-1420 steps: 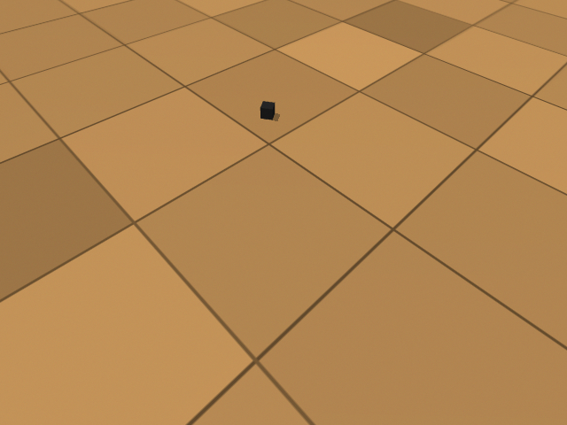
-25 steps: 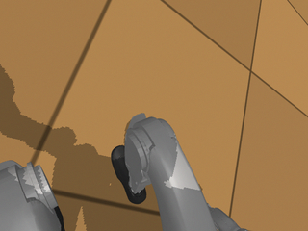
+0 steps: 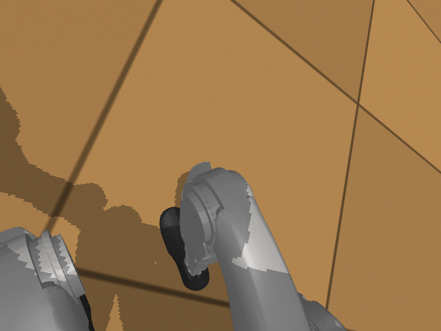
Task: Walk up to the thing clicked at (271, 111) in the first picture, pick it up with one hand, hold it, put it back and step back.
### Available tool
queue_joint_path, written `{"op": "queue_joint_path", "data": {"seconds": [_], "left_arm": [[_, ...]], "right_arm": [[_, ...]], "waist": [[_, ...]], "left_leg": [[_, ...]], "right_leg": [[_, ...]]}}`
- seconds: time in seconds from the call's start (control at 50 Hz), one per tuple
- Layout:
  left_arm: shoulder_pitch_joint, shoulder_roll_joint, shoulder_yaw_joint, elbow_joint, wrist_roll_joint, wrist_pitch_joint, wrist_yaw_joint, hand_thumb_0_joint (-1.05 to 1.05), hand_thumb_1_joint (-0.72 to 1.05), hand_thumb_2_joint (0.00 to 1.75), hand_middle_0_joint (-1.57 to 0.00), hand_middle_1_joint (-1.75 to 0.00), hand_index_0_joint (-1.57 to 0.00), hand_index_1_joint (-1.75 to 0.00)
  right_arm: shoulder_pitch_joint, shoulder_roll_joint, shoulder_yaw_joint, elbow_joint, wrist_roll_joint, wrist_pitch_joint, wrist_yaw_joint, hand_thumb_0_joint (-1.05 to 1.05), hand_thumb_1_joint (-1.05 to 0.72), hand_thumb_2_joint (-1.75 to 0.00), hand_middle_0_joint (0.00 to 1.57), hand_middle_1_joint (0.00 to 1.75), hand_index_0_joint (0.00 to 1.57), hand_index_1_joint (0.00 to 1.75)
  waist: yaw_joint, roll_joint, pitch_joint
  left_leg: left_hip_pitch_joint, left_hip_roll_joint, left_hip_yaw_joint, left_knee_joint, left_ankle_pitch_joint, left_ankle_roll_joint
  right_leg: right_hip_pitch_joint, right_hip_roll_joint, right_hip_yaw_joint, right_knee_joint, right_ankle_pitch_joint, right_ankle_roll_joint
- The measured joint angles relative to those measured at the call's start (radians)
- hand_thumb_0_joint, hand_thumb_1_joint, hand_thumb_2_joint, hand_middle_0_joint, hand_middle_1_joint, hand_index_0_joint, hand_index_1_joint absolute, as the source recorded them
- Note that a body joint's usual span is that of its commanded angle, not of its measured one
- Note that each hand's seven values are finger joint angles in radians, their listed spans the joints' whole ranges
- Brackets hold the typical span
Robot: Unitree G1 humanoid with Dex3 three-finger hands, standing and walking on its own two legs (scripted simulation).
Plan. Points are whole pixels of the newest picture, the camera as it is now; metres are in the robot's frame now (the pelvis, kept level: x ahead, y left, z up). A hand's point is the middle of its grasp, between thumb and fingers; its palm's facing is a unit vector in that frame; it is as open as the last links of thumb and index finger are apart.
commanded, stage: withdraw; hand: left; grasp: from above
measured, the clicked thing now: out of the picture +0.49 +0.27 -0.27
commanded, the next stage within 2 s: home in 0.92 s
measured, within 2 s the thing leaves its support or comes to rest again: neither
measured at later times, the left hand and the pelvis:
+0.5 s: hand out of the picture +0.50 +0.30 -0.06, palm faces -0.35 -0.09 -0.93, open 13.1 cm; pelvis +0.01 -0.01 +0.05, yaw +6 degrees
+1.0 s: hand out of the picture +0.46 +0.28 -0.14, palm faces -0.42 -0.07 -0.90, open 12.2 cm; pelvis +0.00 -0.02 +0.03, yaw +8 degrees
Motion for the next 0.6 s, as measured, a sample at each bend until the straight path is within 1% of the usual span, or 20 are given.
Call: {"op": "queue_joint_path", "data": {"seconds": [0.06,0.1,0.14,0.18,0.2,0.26,0.3,0.34,0.38,0.4,0.46,0.5,0.54,0.6], "left_arm": [[0.003,-0.004,-0.001,0.0,0.012,0.001,0.01,0.0,-0.3,0.87,-0.28,-0.79,-0.25,-0.81],[0.012,-0.011,0.01,-0.025,0.024,0.007,0.014,0.0,-0.31,0.87,-0.27,-0.8,-0.25,-0.82],[0.023,-0.026,0.025,-0.06,0.023,0.018,0.028,0.0,-0.32,0.87,-0.26,-0.82,-0.25,-0.83],[0.037,-0.049,0.042,-0.097,0.013,0.043,0.038,0.0,-0.34,0.87,-0.26,-0.83,-0.24,-0.84],[0.045,-0.065,0.045,-0.12,0.0,0.06,0.044,0.0,-0.35,0.87,-0.25,-0.83,-0.24,-0.84],[0.044,-0.131,0.022,-0.151,-0.053,0.132,0.054,0.0,-0.38,0.88,-0.23,-0.85,-0.22,-0.86],[0.05,-0.175,0.025,-0.187,-0.088,0.183,0.045,0.0,-0.39,0.89,-0.23,-0.86,-0.21,-0.87],[0.06,-0.216,0.02,-0.222,-0.127,0.238,0.027,0.0,-0.4,0.9,-0.23,-0.86,-0.21,-0.87],[0.064,-0.25,0.002,-0.241,-0.176,0.293,-0.006,0.0,-0.39,0.9,-0.23,-0.86,-0.21,-0.87],[0.064,-0.265,-0.006,-0.249,-0.201,0.317,-0.032,0.0,-0.38,0.89,-0.23,-0.86,-0.22,-0.87],[0.055,-0.301,-0.035,-0.263,-0.272,0.368,-0.131,0.0,-0.36,0.89,-0.24,-0.85,-0.23,-0.86],[0.037,-0.318,-0.064,-0.256,-0.312,0.379,-0.205,0.0,-0.35,0.89,-0.26,-0.84,-0.23,-0.86],[0.019,-0.328,-0.093,-0.251,-0.329,0.365,-0.283,0.0,-0.35,0.88,-0.27,-0.83,-0.24,-0.86],[0.003,-0.339,-0.121,-0.258,-0.326,0.314,-0.38,0.0,-0.33,0.87,-0.29,-0.82,-0.26,-0.84]], "right_arm": [[0.004,0.004,0.0,-0.002,-0.003,-0.001,0.002,0.0,-0.9,-0.9,0.2,0.3,0.2,0.3],[0.013,0.007,-0.008,-0.005,-0.003,-0.006,0.006,0.0,-0.9,-0.9,0.2,0.3,0.2,0.3],[0.024,0.011,-0.023,0.0,-0.002,-0.012,0.016,0.0,-0.91,-0.9,0.2,0.3,0.2,0.3],[0.035,0.018,-0.042,0.009,0.0,-0.014,0.03,0.0,-0.91,-0.9,0.2,0.3,0.2,0.3],[0.041,0.023,-0.054,0.015,0.004,-0.012,0.038,0.0,-0.91,-0.9,0.2,0.3,0.2,0.3],[0.049,0.036,-0.084,0.047,0.022,-0.004,0.059,0.0,-0.91,-0.9,0.2,0.3,0.2,0.3],[0.049,0.043,-0.102,0.061,0.041,0.01,0.069,0.0,-0.91,-0.9,0.2,0.3,0.2,0.3],[0.045,0.048,-0.123,0.074,0.067,0.027,0.076,0.0,-0.91,-0.9,0.2,0.3,0.2,0.3],[0.032,0.051,-0.144,0.087,0.093,0.05,0.077,0.0,-0.91,-0.9,0.2,0.3,0.2,0.3],[0.025,0.052,-0.154,0.091,0.103,0.062,0.075,0.0,-0.91,-0.9,0.2,0.3,0.2,0.3],[0.007,0.051,-0.183,0.092,0.128,0.094,0.06,0.0,-0.91,-0.9,0.2,0.3,0.2,0.3],[-0.001,0.048,-0.197,0.088,0.14,0.114,0.043,0.0,-0.91,-0.91,0.2,0.3,0.2,0.3],[-0.01,0.042,-0.204,0.079,0.149,0.132,0.019,0.0,-0.91,-0.91,0.2,0.3,0.2,0.3],[-0.014,0.026,-0.211,0.055,0.155,0.153,-0.02,0.0,-0.92,-0.91,0.2,0.3,0.2,0.3]], "waist": [[-0.001,0.0,-0.009],[0.002,0.002,-0.018],[0.007,0.007,-0.031],[0.014,0.017,-0.051],[0.02,0.024,-0.066],[0.044,0.052,-0.12],[0.063,0.08,-0.16],[0.084,0.109,-0.202],[0.104,0.135,-0.234],[0.113,0.146,-0.245],[0.14,0.171,-0.272],[0.156,0.181,-0.281],[0.167,0.185,-0.276],[0.176,0.183,-0.253]], "left_leg": [[-0.002,-0.001,0.0,-0.002,-0.001,0.001],[-0.003,-0.001,0.002,-0.005,-0.003,0.0],[-0.003,-0.001,0.006,-0.008,-0.006,-0.002],[-0.001,0.0,0.012,-0.014,-0.011,-0.004],[-0.001,0.001,0.015,-0.019,-0.013,-0.005],[0.001,0.005,0.03,-0.041,-0.021,-0.006],[0.002,0.008,0.041,-0.064,-0.024,-0.006],[0.01,0.013,0.057,-0.091,-0.027,-0.005],[0.03,0.016,0.076,-0.122,-0.028,-0.003],[0.044,0.018,0.087,-0.139,-0.027,-0.002],[0.087,0.02,0.115,-0.188,-0.019,-0.002],[0.114,0.019,0.127,-0.219,-0.01,-0.004],[0.139,0.017,0.133,-0.245,0.002,-0.006],[0.165,0.01,0.136,-0.272,0.026,-0.011]], "right_leg": [[0.001,-0.001,-0.001,-0.003,-0.002,-0.005],[-0.002,-0.002,0.0,-0.004,-0.005,-0.01],[-0.004,-0.004,0.003,-0.003,-0.008,-0.014],[-0.007,-0.005,0.008,-0.004,-0.013,-0.012],[-0.01,-0.006,0.011,-0.005,-0.016,-0.012],[-0.018,-0.007,0.023,-0.015,-0.025,-0.012],[-0.023,-0.009,0.031,-0.029,-0.03,-0.015],[-0.023,-0.009,0.044,-0.045,-0.035,-0.018],[-0.012,-0.011,0.059,-0.062,-0.039,-0.017],[-0.003,-0.012,0.067,-0.071,-0.041,-0.016],[0.026,-0.015,0.091,-0.099,-0.042,-0.015],[0.047,-0.018,0.101,-0.117,-0.039,-0.018],[0.068,-0.022,0.106,-0.133,-0.033,-0.021],[0.093,-0.029,0.107,-0.151,-0.019,-0.029]]}}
